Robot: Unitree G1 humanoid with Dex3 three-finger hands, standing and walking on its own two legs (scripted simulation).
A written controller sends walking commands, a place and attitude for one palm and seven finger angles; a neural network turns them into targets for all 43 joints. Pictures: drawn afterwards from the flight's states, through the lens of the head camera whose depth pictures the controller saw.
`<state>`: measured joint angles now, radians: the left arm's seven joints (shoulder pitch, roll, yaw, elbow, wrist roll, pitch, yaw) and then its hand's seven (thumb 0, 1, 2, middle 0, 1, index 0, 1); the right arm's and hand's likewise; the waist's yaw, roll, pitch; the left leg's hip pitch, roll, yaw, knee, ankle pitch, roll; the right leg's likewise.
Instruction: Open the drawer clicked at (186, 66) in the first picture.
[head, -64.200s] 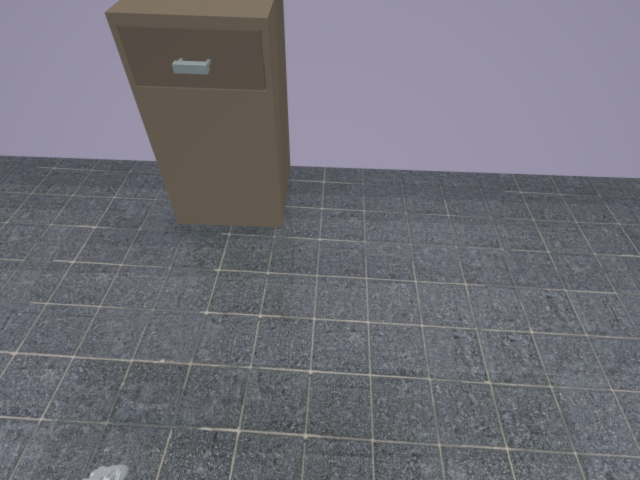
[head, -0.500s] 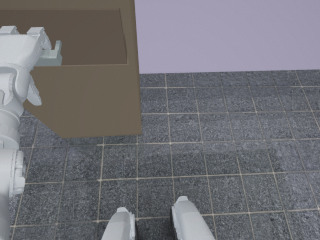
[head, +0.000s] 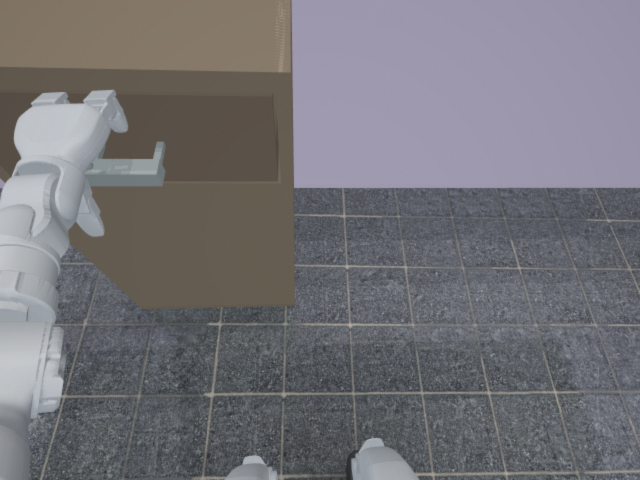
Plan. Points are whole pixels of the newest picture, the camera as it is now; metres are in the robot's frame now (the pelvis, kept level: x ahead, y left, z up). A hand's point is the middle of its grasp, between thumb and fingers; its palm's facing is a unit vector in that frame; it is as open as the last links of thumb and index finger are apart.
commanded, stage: lift the fingers back up to retry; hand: left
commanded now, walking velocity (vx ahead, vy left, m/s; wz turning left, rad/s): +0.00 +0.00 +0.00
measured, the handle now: (126, 160) +0.55 +0.25 +0.01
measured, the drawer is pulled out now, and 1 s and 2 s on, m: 0.00 0.00 0.00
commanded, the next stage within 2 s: re-aim the fingers above the handle in 0.24 s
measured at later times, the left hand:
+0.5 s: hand (84, 171) +0.49 +0.27 +0.06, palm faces -0.05 -0.01 -1.00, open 13.8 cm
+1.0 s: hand (74, 175) +0.48 +0.28 +0.06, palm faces -0.09 +0.02 -1.00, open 13.8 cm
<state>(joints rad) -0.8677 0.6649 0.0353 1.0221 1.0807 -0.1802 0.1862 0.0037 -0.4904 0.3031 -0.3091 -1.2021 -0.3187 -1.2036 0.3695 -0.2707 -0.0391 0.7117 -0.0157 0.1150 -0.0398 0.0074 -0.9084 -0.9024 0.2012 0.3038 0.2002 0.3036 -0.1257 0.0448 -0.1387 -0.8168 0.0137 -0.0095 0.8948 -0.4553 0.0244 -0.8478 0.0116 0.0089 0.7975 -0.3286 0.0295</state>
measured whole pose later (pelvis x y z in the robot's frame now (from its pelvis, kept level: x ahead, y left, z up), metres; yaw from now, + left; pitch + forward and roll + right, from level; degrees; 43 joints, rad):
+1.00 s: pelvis +0.00 -0.01 +0.01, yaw -1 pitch +19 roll -1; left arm -0.77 0.67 0.09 0.99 1.10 -0.21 0.19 0.01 -0.49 0.30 -0.31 -1.20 -0.32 -1.20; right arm 0.36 -0.27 -0.05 0.70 -0.01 0.14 -0.03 0.01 -0.91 -0.90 0.20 0.30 0.20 0.30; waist -0.10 0.04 -0.12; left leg -0.72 0.02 0.01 0.81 -0.43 0.02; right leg -0.78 0.02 0.03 0.75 -0.31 0.02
